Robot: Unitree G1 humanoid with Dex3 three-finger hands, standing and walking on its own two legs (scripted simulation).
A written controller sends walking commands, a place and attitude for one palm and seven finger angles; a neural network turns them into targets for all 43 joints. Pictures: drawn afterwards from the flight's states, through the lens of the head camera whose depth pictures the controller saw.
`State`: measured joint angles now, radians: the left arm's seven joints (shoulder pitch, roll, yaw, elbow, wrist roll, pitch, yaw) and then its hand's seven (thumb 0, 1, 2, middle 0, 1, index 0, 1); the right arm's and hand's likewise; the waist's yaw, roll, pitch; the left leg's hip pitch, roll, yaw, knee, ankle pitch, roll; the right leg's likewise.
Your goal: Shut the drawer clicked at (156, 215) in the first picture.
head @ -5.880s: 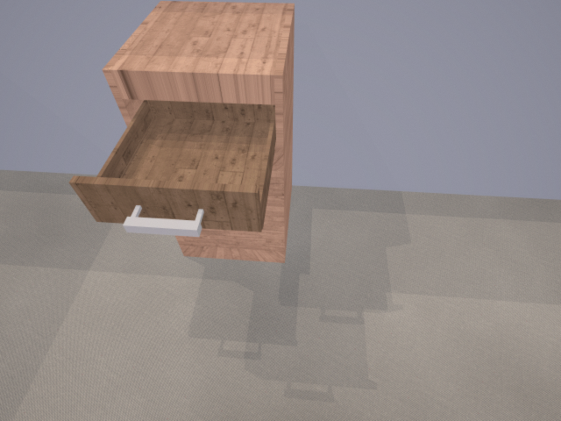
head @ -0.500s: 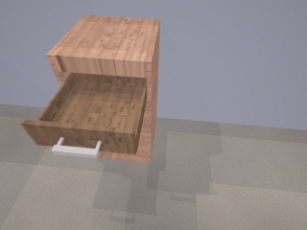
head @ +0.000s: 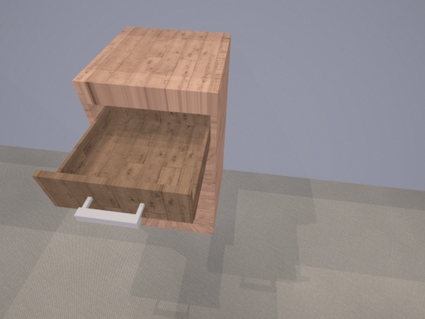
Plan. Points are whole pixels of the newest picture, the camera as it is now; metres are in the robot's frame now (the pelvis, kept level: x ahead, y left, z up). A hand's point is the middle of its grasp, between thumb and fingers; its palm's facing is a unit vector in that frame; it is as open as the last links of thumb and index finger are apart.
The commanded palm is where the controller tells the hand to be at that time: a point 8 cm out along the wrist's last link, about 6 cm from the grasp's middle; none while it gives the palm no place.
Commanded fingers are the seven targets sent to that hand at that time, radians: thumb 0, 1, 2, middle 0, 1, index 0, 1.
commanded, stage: shuffle to correct the standing spot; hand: left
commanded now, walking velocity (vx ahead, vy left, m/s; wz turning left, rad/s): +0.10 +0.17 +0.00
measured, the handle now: (111, 210) +0.37 +0.28 -0.07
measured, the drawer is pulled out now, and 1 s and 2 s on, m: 0.30 0.30 0.30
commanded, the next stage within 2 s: come to a stop and stand still in 0.64 s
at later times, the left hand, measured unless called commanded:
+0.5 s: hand out of the picture +0.12 +0.22 -0.16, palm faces +0.03 -0.96 -0.28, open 7.3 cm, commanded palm none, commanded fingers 0.00 0.90 0.90 -0.20 -0.30 -0.20 -0.30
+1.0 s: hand out of the picture +0.08 +0.31 -0.18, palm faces +0.03 -0.98 -0.21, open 7.4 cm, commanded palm none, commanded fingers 0.00 0.90 0.90 -0.20 -0.30 -0.20 -0.30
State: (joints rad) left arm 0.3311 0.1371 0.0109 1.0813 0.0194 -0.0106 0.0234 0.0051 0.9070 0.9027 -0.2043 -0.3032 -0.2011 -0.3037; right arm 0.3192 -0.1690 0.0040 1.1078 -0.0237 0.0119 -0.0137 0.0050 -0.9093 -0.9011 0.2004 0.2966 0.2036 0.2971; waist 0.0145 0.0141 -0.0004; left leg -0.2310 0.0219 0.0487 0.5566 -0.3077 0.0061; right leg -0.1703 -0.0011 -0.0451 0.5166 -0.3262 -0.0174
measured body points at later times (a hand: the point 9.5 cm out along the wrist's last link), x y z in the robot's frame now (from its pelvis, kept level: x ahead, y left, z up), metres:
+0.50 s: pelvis +0.06 +0.03 -0.01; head +0.07 +0.00 +0.44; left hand +0.12 +0.27 -0.14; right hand +0.01 -0.17 -0.18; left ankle +0.00 +0.12 -0.69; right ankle +0.06 -0.05 -0.73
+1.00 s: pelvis +0.07 +0.12 +0.00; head +0.08 +0.14 +0.45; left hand +0.08 +0.36 -0.16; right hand +0.13 -0.11 -0.14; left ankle +0.12 +0.23 -0.73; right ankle +0.04 +0.01 -0.69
